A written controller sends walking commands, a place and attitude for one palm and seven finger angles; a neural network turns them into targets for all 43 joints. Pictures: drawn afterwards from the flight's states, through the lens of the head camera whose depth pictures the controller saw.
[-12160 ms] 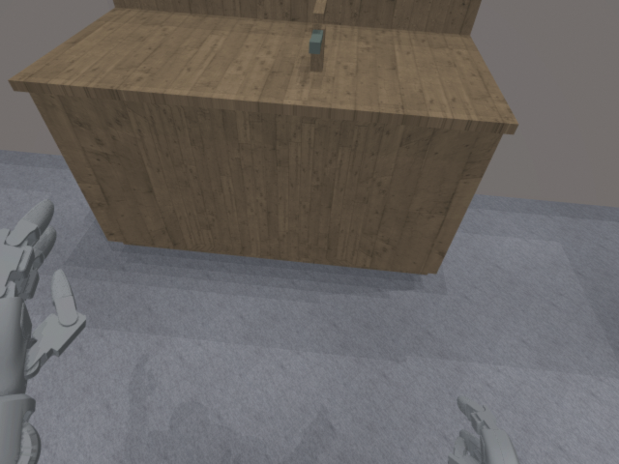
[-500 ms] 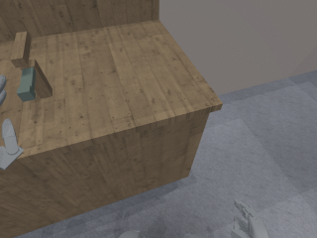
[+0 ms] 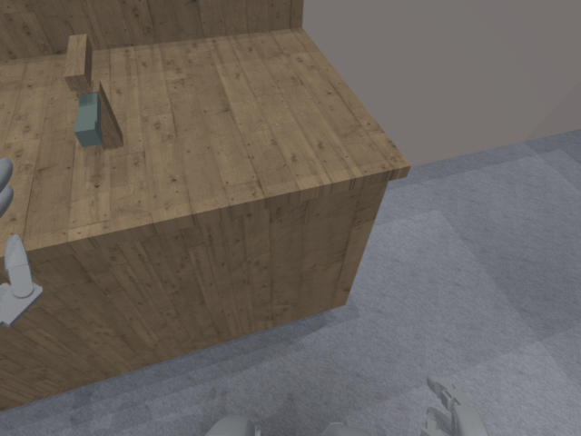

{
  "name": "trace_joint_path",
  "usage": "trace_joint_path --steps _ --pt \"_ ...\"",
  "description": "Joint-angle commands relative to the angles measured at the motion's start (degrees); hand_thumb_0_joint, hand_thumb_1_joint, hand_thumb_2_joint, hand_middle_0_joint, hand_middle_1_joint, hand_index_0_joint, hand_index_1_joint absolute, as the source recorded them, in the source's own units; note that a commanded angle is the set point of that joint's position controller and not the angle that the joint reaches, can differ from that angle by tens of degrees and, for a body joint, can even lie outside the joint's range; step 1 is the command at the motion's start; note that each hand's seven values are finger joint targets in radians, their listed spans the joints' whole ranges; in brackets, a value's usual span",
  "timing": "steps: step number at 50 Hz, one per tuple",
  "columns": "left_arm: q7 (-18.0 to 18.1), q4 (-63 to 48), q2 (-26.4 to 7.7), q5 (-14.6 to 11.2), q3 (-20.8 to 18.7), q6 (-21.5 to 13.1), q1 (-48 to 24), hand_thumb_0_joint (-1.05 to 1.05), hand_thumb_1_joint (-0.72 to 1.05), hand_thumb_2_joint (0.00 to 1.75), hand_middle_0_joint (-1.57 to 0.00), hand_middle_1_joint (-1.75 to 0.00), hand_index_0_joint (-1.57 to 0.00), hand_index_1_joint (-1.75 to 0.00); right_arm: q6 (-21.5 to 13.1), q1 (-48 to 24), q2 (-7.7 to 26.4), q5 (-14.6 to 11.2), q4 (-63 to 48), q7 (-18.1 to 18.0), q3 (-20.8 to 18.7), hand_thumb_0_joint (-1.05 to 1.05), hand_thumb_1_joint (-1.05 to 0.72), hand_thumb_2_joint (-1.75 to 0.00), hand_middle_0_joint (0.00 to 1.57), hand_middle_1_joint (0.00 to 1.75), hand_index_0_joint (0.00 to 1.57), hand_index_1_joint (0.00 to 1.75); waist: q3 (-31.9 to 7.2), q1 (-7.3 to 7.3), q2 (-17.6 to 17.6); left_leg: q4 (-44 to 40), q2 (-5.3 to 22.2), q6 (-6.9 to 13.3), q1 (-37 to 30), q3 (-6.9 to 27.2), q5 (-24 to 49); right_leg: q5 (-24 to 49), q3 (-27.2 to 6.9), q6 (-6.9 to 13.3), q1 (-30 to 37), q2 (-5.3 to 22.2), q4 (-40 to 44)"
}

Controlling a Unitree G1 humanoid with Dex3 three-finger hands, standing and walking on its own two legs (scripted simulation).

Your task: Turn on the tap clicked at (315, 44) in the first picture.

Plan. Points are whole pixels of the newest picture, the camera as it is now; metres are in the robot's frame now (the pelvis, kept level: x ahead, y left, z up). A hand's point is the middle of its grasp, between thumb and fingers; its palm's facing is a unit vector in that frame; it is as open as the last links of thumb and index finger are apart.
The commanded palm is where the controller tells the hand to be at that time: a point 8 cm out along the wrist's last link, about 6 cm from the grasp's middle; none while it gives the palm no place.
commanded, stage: come to a stop and stand still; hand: left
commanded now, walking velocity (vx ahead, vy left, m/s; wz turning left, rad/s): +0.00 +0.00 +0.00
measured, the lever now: (88, 133) +0.50 +0.33 +0.13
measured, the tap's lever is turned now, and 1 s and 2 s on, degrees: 0 0 0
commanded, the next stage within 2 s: look again from close up in 0.58 s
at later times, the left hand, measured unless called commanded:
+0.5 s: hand (0, 350) +0.16 +0.25 +0.18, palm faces +0.38 -0.84 -0.39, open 7.4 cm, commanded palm +0.11 +0.29 +0.20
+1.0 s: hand out of the picture +0.19 +0.28 +0.17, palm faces +0.27 -0.89 -0.38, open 7.4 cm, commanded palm +0.14 +0.32 +0.20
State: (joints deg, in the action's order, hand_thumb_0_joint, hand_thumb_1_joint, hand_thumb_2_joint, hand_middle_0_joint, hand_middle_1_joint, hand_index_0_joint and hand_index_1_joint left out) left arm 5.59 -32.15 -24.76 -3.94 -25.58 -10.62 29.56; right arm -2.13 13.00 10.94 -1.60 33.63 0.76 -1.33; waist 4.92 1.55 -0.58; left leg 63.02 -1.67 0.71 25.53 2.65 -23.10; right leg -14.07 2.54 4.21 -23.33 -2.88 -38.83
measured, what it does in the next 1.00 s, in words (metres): steps on the spot: right foot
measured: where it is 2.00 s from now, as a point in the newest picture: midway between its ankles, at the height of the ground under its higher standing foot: outside the picture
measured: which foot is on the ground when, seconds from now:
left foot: down 0.00-1.00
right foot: down 0.00-0.10, up 0.12-0.32, down 0.34-1.00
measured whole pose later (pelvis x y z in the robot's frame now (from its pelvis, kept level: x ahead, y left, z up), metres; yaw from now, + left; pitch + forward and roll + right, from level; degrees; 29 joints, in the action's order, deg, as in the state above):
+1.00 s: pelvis -0.04 +0.05 +0.03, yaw -3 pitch +0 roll -1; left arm 4.1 -23.0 -21.0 -1.9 -17.8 -13.4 24.9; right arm -8.7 12.7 11.2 -0.1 32.1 -1.3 1.0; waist 2.3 -1.2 -2.1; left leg 24.8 -0.8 2.2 12.1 -2.6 -12.6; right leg -9.6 -2.0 0.4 -12.9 -1.9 -22.8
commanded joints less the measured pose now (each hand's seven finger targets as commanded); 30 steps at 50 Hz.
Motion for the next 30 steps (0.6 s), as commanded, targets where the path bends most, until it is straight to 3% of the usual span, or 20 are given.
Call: trace_joint_path --steps 1,2,4,5,6,7,9,10,13,15,16,18,19,20,21,23,24,25,28,30 --pt "2.8 -11.0 -9.6 0.7 -4.6 -1.5 -6.2 0.0 0.9 0.9 -0.2 -0.3 -0.2 -0.3 -3.8 -4.9 5.9 0.9 -8.0 -1.9 -1.5 0.0 -0.9 -0.9 0.2 0.3 0.2 0.3 -8.6 -0.98 -6.1 -14.9 1.8 1.3 -11.7 -1.9 0.5 -15.6 -17.8 5.6 -7.3 15.5 18.6" --pt "3.2 -14.4 -10.3 0.8 -4.5 -1.7 -8.8 0.0 0.9 0.9 -0.2 -0.3 -0.2 -0.3 -4.9 -4.8 6.3 0.9 -8.3 -2.7 -1.7 0.0 -0.9 -0.9 0.2 0.3 0.2 0.3 -8.9 -0.8 -4.5 -25.5 2.0 1.9 -15.8 -1.9 2.5 -14.9 -16.0 4.3 -6.9 14.7 15.7" --pt "3.8 -16.9 -9.5 1.2 -3.4 -2.9 -10.3 0.0 0.9 0.9 -0.2 -0.3 -0.2 -0.3 -6.9 -2.4 6.4 1.3 -7.1 -3.8 -1.5 0.0 -0.9 -0.9 0.2 0.3 0.2 0.3 -10.8 -0.58 9.5 -43.5 3.6 3.3 -22.2 -3.6 8.1 -12.8 -7.9 0.3 -2.9 6.4 2.0" --pt "4.3 -18.5 -9.6 1.3 -3.4 -3.2 -12.6 0.0 0.9 0.9 -0.2 -0.3 -0.2 -0.3 -7.9 -2.7 7.3 1.3 -7.4 -3.7 -1.8 0.0 -0.9 -0.9 0.2 0.3 0.2 0.3 -10.7 -1.31 19.9 -47.5 10.2 6.4 -20.7 5.6 11.9 -13.4 -2.3 -2.7 -3.1 -0.1 -11.1" --pt "4.6 -17.0 -10.7 2.2 -3.8 -3.1 -13.4 0.0 0.9 0.9 -0.2 -0.3 -0.2 -0.3 -8.5 -2.9 5.5 1.3 -6.7 -3.4 -0.9 0.0 -0.9 -0.9 0.2 0.3 0.2 0.3 -9.6 0.16 25.0 -46.2 13.2 8.4 -17.8 11.0 22.8 -14.7 -1.0 -3.5 -5.2 -1.3 -22.4" --pt "4.2 -19.5 -12.3 2.1 -5.6 -3.7 -15.7 0.0 0.9 0.9 -0.2 -0.3 -0.2 -0.3 -9.4 -3.0 5.0 1.6 -6.5 -2.5 -1.0 0.0 -0.9 -0.9 0.2 0.3 0.2 0.3 -7.9 0.41 23.0 -45.8 15.4 8.9 -14.7 16.3 25.0 -13.8 -4.9 -3.5 -6.8 -1.1 -28.9" --pt "3.7 -10.2 -6.8 1.7 -3.1 -2.8 -8.0 0.0 0.9 0.9 -0.2 -0.3 -0.2 -0.3 -9.2 -2.4 7.1 0.4 -5.6 -0.8 -2.4 0.0 -0.9 -0.9 0.2 0.3 0.2 0.3 -3.7 -0.23 9.1 -42.3 15.6 10.2 -12.4 14.6 22.0 -9.2 -7.5 -3.3 -8.2 0.7 -24.7" --pt "3.4 -8.9 -5.8 1.4 -2.6 -2.3 -6.8 0.0 0.9 0.9 -0.2 -0.3 -0.2 -0.3 -8.6 -2.8 7.6 0.0 -6.0 -0.5 -2.6 0.0 -0.9 -0.9 0.2 0.3 0.2 0.3 -3.7 -0.42 7.6 -41.7 15.3 9.7 -11.5 13.1 18.2 -9.1 -6.3 -3.3 -6.3 1.0 -19.6" --pt "3.0 -5.4 -5.8 1.3 -3.6 -2.2 -4.4 0.0 0.9 0.9 -0.2 -0.3 -0.2 -0.3 -6.7 -3.5 7.6 -0.1 -7.6 -0.5 -1.7 0.0 -0.9 -0.9 0.2 0.3 0.2 0.3 -5.4 -1.58 10.9 -40.0 13.8 7.2 -7.1 9.8 12.3 -7.1 -2.6 -3.1 5.0 2.0 -0.3" --pt "2.6 -3.0 -6.4 1.6 -3.6 -2.2 -6.0 0.0 0.9 0.9 -0.2 -0.3 -0.2 -0.3 -6.1 -3.1 7.6 -0.3 -8.0 -0.7 -1.2 0.0 -0.9 -0.9 0.2 0.3 0.2 0.3 -6.5 -1.72 4.2 -35.3 11.3 4.9 -2.7 7.4 5.2 1.2 -1.8 -3.3 16.1 2.7 13.9" --pt "2.4 -1.9 -6.3 1.7 -3.0 -2.5 -7.5 0.0 0.9 0.9 -0.2 -0.3 -0.2 -0.3 -6.0 -2.9 7.2 -0.2 -7.8 -0.9 -1.2 0.0 -0.9 -0.9 0.2 0.3 0.2 0.3 -6.3 -1.05 -1.6 -30.5 7.9 3.4 -0.7 4.2 0.7 1.5 -5.9 -1.9 18.0 5.6 18.4" --pt "2.1 -2.2 -5.5 0.7 -0.7 -2.0 -9.6 0.0 0.9 0.9 -0.2 -0.3 -0.2 -0.3 -5.6 -2.0 7.6 -0.9 -8.3 -0.8 -2.3 0.0 -0.9 -0.9 0.2 0.3 0.2 0.3 -7.5 -0.43 -13.3 -17.3 1.2 0.5 1.3 -0.6 0.6 2.2 -25.7 5.1 16.2 17.7 23.1" --pt "2.2 -4.5 -4.9 0.1 0.1 -1.9 -8.6 0.0 0.9 0.9 -0.2 -0.3 -0.2 -0.3 -5.9 -2.8 8.1 -0.9 -8.8 -0.7 -3.0 0.0 -0.9 -0.9 0.2 0.3 0.2 0.3 -7.4 -1.53 -12.9 -15.0 1.6 0.1 -0.2 1.0 0.5 0.6 -28.3 6.9 14.0 20.0 24.7" --pt "2.7 -6.1 -5.8 0.1 -0.8 -1.7 -7.5 0.0 0.9 0.9 -0.2 -0.3 -0.2 -0.3 -5.7 -3.6 7.1 -0.7 -8.6 -0.9 -1.9 0.0 -0.9 -0.9 0.2 0.3 0.2 0.3 -6.7 -1.68 -8.2 -17.7 3.3 0.3 -1.6 2.2 0.1 -1.7 -26.8 8.4 11.6 20.7 23.9" --pt "3.2 -8.2 -6.3 0.3 -1.0 -1.7 -6.4 0.0 0.9 0.9 -0.2 -0.3 -0.2 -0.3 -5.3 -3.8 6.2 -0.2 -8.2 -1.2 -1.0 0.0 -0.9 -0.9 0.2 0.3 0.2 0.3 -6.6 -1.33 -4.5 -23.0 3.7 0.6 -4.9 1.8 0.8 -3.2 -24.0 7.9 9.0 19.6 22.5" --pt "4.1 -11.7 -7.6 0.8 -2.1 -2.5 -6.3 0.0 0.9 0.9 -0.2 -0.3 -0.2 -0.3 -5.2 -4.6 5.7 0.8 -7.7 -2.1 -0.2 0.0 -0.9 -0.9 0.2 0.3 0.2 0.3 -8.9 -1.02 1.4 -37.0 2.8 1.1 -14.8 -0.8 7.2 -5.3 -14.9 3.5 6.6 14.1 17.8" --pt "4.4 -12.9 -7.8 0.6 -2.3 -3.1 -6.3 0.0 0.9 0.9 -0.2 -0.3 -0.2 -0.3 -5.8 -5.0 6.3 1.0 -7.9 -2.6 -0.4 0.0 -0.9 -0.9 0.2 0.3 0.2 0.3 -9.7 -1.42 4.3 -40.9 4.5 1.6 -18.0 0.3 9.5 -5.6 -11.7 1.2 6.4 10.6 15.4" --pt "4.7 -13.1 -8.2 0.6 -2.7 -3.5 -6.3 0.0 0.9 0.9 -0.2 -0.3 -0.2 -0.3 -6.2 -5.5 7.2 1.0 -8.3 -2.9 -0.8 0.0 -0.9 -0.9 0.2 0.3 0.2 0.3 -9.7 -2.08 7.0 -42.4 7.9 2.9 -17.7 4.8 11.0 -5.0 -8.9 -0.7 7.0 7.2 13.7" --pt "4.4 -8.7 -6.8 0.9 -2.4 -2.8 -5.1 0.0 0.9 0.9 -0.2 -0.3 -0.2 -0.3 -6.6 -5.4 7.0 0.5 -8.2 -3.2 -0.6 0.0 -0.9 -0.9 0.2 0.3 0.2 0.3 -6.0 -1.91 7.8 -45.7 9.0 3.4 -9.7 7.8 -2.7 -7.8 -7.4 -2.3 9.5 4.9 15.4" --pt "4.5 -6.0 -5.9 1.3 -1.4 -2.6 -6.6 0.0 0.9 0.9 -0.2 -0.3 -0.2 -0.3 -6.8 -5.3 7.3 0.4 -8.0 -3.2 -0.8 0.0 -0.9 -0.9 0.2 0.3 0.2 0.3 -4.4 -1.91 4.5 -44.3 7.5 3.0 -7.3 5.9 -4.1 -8.0 -8.7 -2.3 10.5 5.3 18.3"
